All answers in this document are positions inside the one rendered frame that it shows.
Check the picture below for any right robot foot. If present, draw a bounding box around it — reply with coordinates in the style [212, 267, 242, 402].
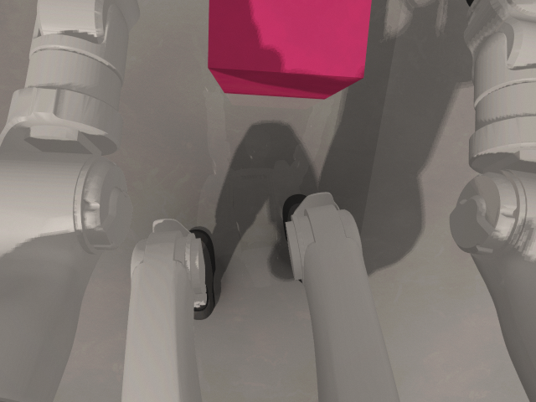
[282, 194, 306, 283]

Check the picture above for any robot right forearm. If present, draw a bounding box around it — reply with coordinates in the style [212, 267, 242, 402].
[464, 0, 536, 174]

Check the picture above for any carton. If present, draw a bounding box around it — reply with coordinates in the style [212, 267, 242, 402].
[208, 0, 372, 100]

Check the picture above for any robot left thigh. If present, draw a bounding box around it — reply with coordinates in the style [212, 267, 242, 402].
[121, 230, 205, 402]

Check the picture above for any left robot upper arm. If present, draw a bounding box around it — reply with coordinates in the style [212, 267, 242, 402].
[0, 151, 132, 402]

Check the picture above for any robot left forearm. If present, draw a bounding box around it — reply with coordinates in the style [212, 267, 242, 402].
[0, 0, 140, 156]

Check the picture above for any right robot upper arm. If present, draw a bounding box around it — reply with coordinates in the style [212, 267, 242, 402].
[450, 169, 536, 402]

